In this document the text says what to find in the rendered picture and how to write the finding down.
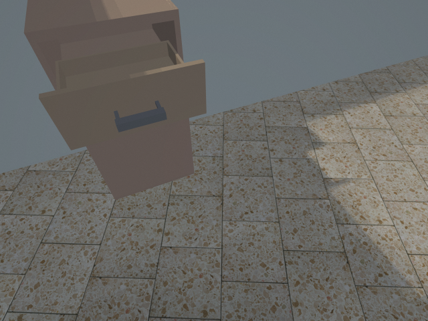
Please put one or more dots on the drawer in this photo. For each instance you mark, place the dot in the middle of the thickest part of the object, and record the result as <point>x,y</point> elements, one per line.
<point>90,88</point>

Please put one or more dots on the handle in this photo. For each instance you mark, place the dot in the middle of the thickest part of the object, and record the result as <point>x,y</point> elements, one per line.
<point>140,119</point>

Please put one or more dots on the cabinet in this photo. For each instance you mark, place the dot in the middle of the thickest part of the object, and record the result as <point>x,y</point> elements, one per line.
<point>64,29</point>

